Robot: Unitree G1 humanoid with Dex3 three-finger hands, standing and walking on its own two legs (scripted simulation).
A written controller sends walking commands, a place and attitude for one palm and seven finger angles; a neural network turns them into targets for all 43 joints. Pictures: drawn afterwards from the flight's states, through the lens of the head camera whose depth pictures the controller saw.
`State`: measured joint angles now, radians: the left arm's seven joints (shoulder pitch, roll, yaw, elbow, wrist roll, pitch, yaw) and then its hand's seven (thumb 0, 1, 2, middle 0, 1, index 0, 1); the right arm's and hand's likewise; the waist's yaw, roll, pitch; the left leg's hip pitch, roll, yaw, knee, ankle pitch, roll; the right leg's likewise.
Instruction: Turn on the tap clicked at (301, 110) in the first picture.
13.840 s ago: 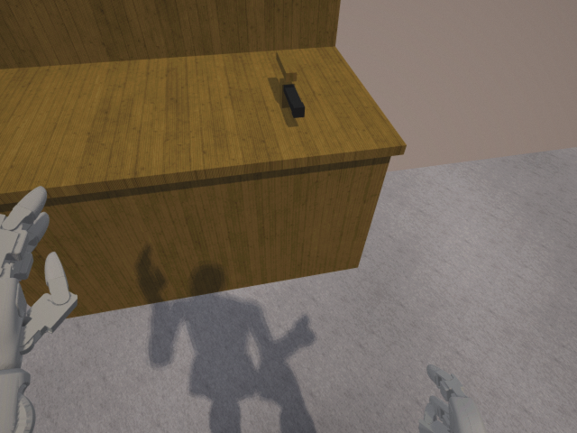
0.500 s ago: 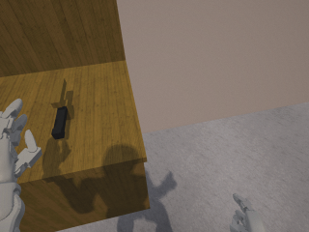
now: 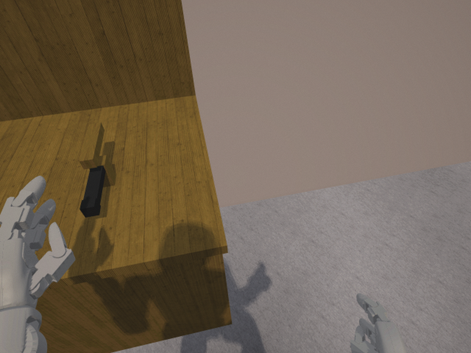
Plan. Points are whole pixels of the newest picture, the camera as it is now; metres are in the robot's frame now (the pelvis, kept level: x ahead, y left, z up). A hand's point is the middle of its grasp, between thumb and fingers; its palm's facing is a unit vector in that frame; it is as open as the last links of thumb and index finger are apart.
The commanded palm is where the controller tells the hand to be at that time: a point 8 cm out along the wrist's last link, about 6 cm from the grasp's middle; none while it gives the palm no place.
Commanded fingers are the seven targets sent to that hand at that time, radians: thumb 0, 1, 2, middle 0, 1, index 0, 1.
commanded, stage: turn the palm inward beside the body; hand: left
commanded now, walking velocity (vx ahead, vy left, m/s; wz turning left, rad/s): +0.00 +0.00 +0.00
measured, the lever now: (90, 207) +0.35 +0.36 +0.02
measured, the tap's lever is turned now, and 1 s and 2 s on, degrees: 0 0 0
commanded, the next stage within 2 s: reach beside the lever's end, fingers flat in 1.16 s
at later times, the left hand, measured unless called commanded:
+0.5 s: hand (49, 289) +0.15 +0.26 +0.14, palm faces +0.51 -0.85 -0.14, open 7.5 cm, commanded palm +0.09 +0.29 +0.15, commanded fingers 0.00 0.90 0.90 -0.20 -0.30 -0.20 -0.30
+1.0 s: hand (60, 285) +0.16 +0.25 +0.14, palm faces +0.51 -0.85 -0.11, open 7.5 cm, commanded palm +0.10 +0.28 +0.14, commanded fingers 0.00 0.90 0.90 -0.20 -0.30 -0.20 -0.30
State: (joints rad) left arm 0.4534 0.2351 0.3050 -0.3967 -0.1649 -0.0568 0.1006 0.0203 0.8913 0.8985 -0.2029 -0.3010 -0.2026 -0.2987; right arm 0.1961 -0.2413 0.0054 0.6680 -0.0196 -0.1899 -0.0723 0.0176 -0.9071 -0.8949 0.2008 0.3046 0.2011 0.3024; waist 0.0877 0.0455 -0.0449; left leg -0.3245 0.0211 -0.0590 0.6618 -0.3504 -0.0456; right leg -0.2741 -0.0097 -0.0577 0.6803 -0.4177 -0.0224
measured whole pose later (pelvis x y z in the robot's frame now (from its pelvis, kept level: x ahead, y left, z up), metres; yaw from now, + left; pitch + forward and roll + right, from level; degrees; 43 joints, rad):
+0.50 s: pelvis -0.04 +0.02 +0.00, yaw +0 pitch -3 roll -1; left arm 0.49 0.18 0.22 -0.44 -0.15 0.01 0.19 0.02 0.89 0.90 -0.20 -0.30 -0.20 -0.30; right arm 0.18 -0.22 0.05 0.68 -0.04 -0.25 -0.09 0.02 -0.90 -0.89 0.20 0.31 0.20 0.30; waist 0.08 0.05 -0.02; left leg -0.32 0.01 -0.06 0.66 -0.30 -0.02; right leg -0.26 -0.02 -0.06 0.65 -0.35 0.00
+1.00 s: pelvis -0.03 +0.01 +0.00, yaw +1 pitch -2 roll -1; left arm 0.50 0.16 0.22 -0.47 -0.19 0.09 0.18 0.02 0.90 0.90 -0.20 -0.30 -0.20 -0.30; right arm 0.17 -0.22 0.05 0.68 -0.03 -0.26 -0.10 0.02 -0.90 -0.89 0.20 0.31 0.20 0.30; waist 0.09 0.06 -0.03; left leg -0.30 0.02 -0.07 0.64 -0.30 -0.03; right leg -0.23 -0.01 -0.07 0.63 -0.36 -0.01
